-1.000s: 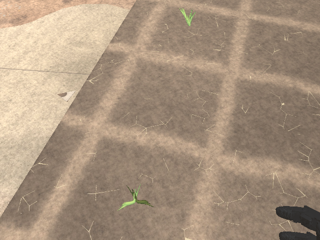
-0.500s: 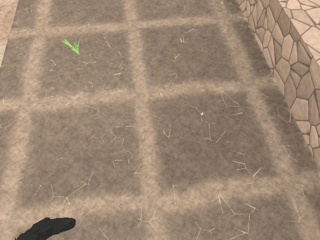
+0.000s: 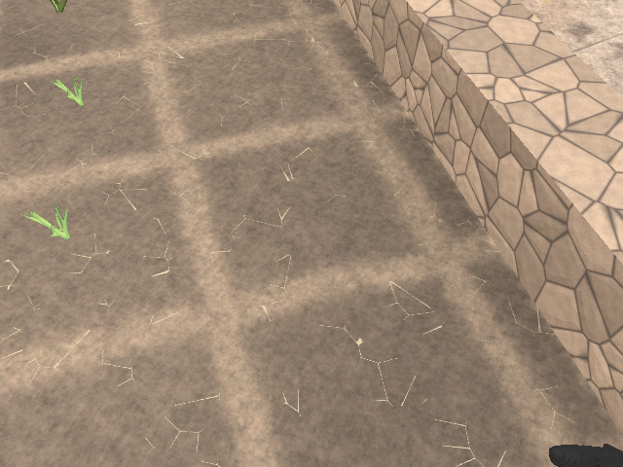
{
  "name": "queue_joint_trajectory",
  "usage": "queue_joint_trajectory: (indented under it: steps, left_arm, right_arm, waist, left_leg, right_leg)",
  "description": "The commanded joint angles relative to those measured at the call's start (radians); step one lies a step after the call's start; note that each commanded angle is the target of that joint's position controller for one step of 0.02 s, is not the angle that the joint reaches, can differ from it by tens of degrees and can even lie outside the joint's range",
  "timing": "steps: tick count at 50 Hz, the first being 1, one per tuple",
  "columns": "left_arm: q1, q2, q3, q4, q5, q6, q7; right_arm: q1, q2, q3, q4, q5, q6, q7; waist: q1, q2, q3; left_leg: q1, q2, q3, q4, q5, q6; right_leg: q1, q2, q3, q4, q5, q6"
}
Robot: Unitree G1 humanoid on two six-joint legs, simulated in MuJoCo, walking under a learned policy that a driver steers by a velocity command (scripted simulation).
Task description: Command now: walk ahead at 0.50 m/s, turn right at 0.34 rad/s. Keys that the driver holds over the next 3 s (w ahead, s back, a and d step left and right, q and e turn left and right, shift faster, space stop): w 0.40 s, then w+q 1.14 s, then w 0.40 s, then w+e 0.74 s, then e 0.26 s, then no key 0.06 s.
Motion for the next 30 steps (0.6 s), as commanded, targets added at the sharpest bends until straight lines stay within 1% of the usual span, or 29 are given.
queue_joint_trajectory:
  steps: [1,2,3,4,5,6,8,9,12,14,16,18,19,20,21,22,23,24,25,26,27,28,29,30]
  left_arm:
    - [0.001,0.134,0.015,-0.083,-0.014,-0.023,0.002]
    - [-0.07,0.126,0.013,-0.099,0.002,-0.023,0.005]
    - [-0.112,0.111,0.012,-0.113,0.017,-0.029,0.003]
    - [-0.109,0.096,0.012,-0.114,0.016,-0.032,-0.003]
    - [-0.098,0.079,0.009,-0.109,0.013,-0.032,-0.007]
    - [-0.092,0.061,0.004,-0.104,0.013,-0.031,-0.01]
    - [-0.134,0.033,-0.007,-0.118,0.021,-0.031,-0.013]
    - [-0.167,0.023,-0.013,-0.129,0.024,-0.034,-0.014]
    - [-0.257,0.003,-0.025,-0.145,0.021,-0.044,-0.024]
    - [-0.313,0.005,-0.026,-0.154,0.016,-0.05,-0.034]
    - [-0.363,0.011,-0.025,-0.169,0.009,-0.053,-0.042]
    - [-0.395,0.023,-0.021,-0.185,0.006,-0.056,-0.051]
    - [-0.393,0.032,-0.018,-0.188,0.005,-0.059,-0.055]
    - [-0.372,0.048,-0.011,-0.186,0.006,-0.061,-0.057]
    - [-0.31,0.069,0.001,-0.171,0.012,-0.063,-0.054]
    - [-0.176,0.109,0.024,-0.133,0.017,-0.062,-0.044]
    - [0.009,0.175,0.046,-0.102,0.032,-0.059,-0.031]
    - [0.067,0.259,0.061,-0.09,0.048,-0.05,-0.026]
    - [0.081,0.167,0.039,-0.087,0.04,-0.047,-0.025]
    - [0.026,0.125,0.023,-0.079,0.031,-0.048,-0.023]
    - [-0.032,0.098,0.014,-0.078,0.031,-0.05,-0.024]
    - [-0.083,0.073,0.007,-0.074,0.035,-0.054,-0.028]
    - [-0.115,0.054,0.003,-0.071,0.041,-0.063,-0.03]
    - [-0.131,0.052,0.004,-0.062,0.042,-0.072,-0.03]
  right_arm:
    - [0.249,-0.147,-0.057,0.006,0.014,0.003,0.001]
    - [0.201,-0.131,-0.048,0.0,0.003,0.009,0.0]
    - [0.177,-0.112,-0.041,0.007,-0.001,0.013,-0.001]
    - [0.167,-0.099,-0.034,0.011,-0.007,0.011,-0.006]
    - [0.168,-0.087,-0.031,0.017,-0.005,0.009,-0.008]
    - [0.178,-0.088,-0.03,0.027,0.002,0.007,-0.009]
    - [0.201,-0.116,-0.036,0.046,0.014,0.006,-0.011]
    - [0.209,-0.131,-0.04,0.054,0.016,0.009,-0.014]
    - [0.231,-0.157,-0.043,0.075,0.02,0.021,-0.018]
    - [0.257,-0.169,-0.043,0.093,0.023,0.027,-0.018]
    - [0.296,-0.175,-0.043,0.116,0.028,0.035,-0.018]
    - [0.313,-0.182,-0.045,0.132,0.032,0.044,-0.02]
    - [0.315,-0.186,-0.046,0.138,0.032,0.05,-0.022]
    - [0.306,-0.199,-0.05,0.138,0.031,0.056,-0.024]
    - [0.295,-0.204,-0.05,0.138,0.034,0.06,-0.027]
    - [0.293,-0.191,-0.043,0.136,0.031,0.063,-0.028]
    - [0.276,-0.144,-0.021,0.106,0.011,0.059,-0.029]
    - [0.391,-0.023,0.014,0.081,0.01,0.042,-0.029]
    - [0.355,-0.122,-0.007,0.099,0.034,0.027,-0.026]
    - [0.277,-0.169,-0.026,0.077,0.056,0.024,-0.022]
    - [0.231,-0.16,-0.025,0.069,0.05,0.025,-0.023]
    - [0.211,-0.147,-0.027,0.069,0.036,0.031,-0.024]
    - [0.226,-0.133,-0.029,0.075,0.033,0.044,-0.024]
    - [0.248,-0.108,-0.026,0.083,0.035,0.057,-0.023]
  waist:
    - [-0.132,0.15,-0.109]
    - [-0.119,0.081,-0.055]
    - [-0.107,0.074,-0.008]
    - [-0.083,0.106,-0.002]
    - [-0.074,0.129,-0.009]
    - [-0.07,0.134,-0.016]
    - [-0.077,0.122,-0.002]
    - [-0.086,0.11,0.006]
    - [-0.115,0.102,0.017]
    - [-0.134,0.101,0.026]
    - [-0.149,0.103,0.036]
    - [-0.143,0.107,0.049]
    - [-0.132,0.109,0.049]
    - [-0.111,0.114,0.037]
    - [-0.065,0.109,0.001]
    - [0.002,0.089,-0.083]
    - [0.082,0.018,-0.228]
    - [0.031,-0.243,-0.35]
    - [0.071,-0.184,-0.337]
    - [0.059,-0.137,-0.188]
    - [0.03,-0.093,-0.115]
    - [0.002,-0.076,-0.063]
    - [-0.03,-0.089,-0.041]
    - [-0.049,-0.093,-0.035]
  left_leg:
    - [0.609,0.393,-0.66,-0.297,-0.434,0.213]
    - [0.506,0.347,-0.531,-0.3,-0.303,0.192]
    - [0.433,0.311,-0.447,-0.314,-0.18,0.197]
    - [0.388,0.279,-0.378,-0.331,-0.084,0.187]
    - [0.372,0.256,-0.333,-0.346,-0.022,0.187]
    - [0.367,0.249,-0.298,-0.356,0.034,0.196]
    - [0.357,0.257,-0.251,-0.385,0.116,0.218]
    - [0.359,0.261,-0.231,-0.398,0.14,0.224]
    - [0.357,0.237,-0.149,-0.413,0.172,0.205]
    - [0.345,0.223,-0.105,-0.405,0.191,0.19]
    - [0.366,0.243,-0.105,-0.395,0.193,0.184]
    - [0.416,0.273,-0.115,-0.374,0.214,0.173]
    - [0.441,0.287,-0.118,-0.356,0.242,0.165]
    - [0.458,0.291,-0.115,-0.324,0.31,0.156]
    - [0.445,0.272,-0.1,-0.241,0.445,0.139]
    - [0.395,0.225,-0.069,-0.085,0.532,0.116]
    - [0.208,0.173,-0.038,0.19,0.335,0.078]
    - [-0.165,0.006,0.007,0.547,-0.313,0.011]
    - [-0.269,0.027,-0.117,0.684,-0.428,0.011]
    - [-0.329,0.073,-0.113,0.707,-0.345,0.016]
    - [-0.305,0.115,-0.088,0.673,-0.26,0.014]
    - [-0.277,0.139,-0.083,0.627,-0.198,0.007]
    - [-0.22,0.162,-0.091,0.602,-0.15,0.001]
    - [-0.18,0.166,-0.087,0.592,-0.123,-0.007]
  right_leg:
    - [-0.587,-0.061,-0.014,0.435,0.052,0.012]
    - [-0.558,-0.094,-0.053,0.41,0.116,0.013]
    - [-0.549,-0.12,-0.061,0.354,0.163,0.014]
    - [-0.501,-0.15,-0.073,0.308,0.197,0.012]
    - [-0.472,-0.16,-0.093,0.27,0.212,0.016]
    - [-0.463,-0.163,-0.113,0.238,0.214,0.021]
    - [-0.481,-0.174,-0.139,0.14,0.237,0.036]
    - [-0.489,-0.179,-0.147,0.078,0.271,0.043]
    - [-0.45,-0.172,-0.173,-0.115,0.427,0.05]
    - [-0.39,-0.149,-0.195,-0.217,0.51,0.054]
    - [-0.363,-0.135,-0.202,-0.269,0.536,0.047]
    - [-0.362,-0.128,-0.198,-0.313,0.501,0.023]
    - [-0.345,-0.124,-0.2,-0.333,0.473,0.008]
    - [-0.3,-0.114,-0.208,-0.351,0.446,-0.007]
    - [-0.183,-0.093,-0.224,-0.39,0.444,-0.027]
    - [0.017,-0.083,-0.233,-0.412,0.453,-0.053]
    - [0.315,-0.239,-0.077,-0.369,0.467,-0.113]
    - [0.602,-0.495,0.363,-0.452,0.288,-0.25]
    - [0.553,-0.501,0.483,-0.541,0.142,-0.258]
    - [0.44,-0.468,0.323,-0.558,0.163,-0.216]
    - [0.323,-0.419,0.198,-0.583,0.241,-0.189]
    - [0.225,-0.38,0.116,-0.617,0.308,-0.174]
    - [0.151,-0.349,0.044,-0.652,0.372,-0.161]
    - [0.105,-0.34,-0.003,-0.682,0.412,-0.161]
Next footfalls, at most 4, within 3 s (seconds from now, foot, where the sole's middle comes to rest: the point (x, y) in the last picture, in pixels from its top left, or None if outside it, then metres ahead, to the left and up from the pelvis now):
0.46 right None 0.39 -0.15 -0.76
1.00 left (290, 383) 0.66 0.12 -0.76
1.46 right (337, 268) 0.99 0.02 -0.76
1.96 left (200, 243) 1.05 0.39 -0.76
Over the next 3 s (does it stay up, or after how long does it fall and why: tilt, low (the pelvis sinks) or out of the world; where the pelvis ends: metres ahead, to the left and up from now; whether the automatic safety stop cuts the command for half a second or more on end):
stays up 1.48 0.47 0.00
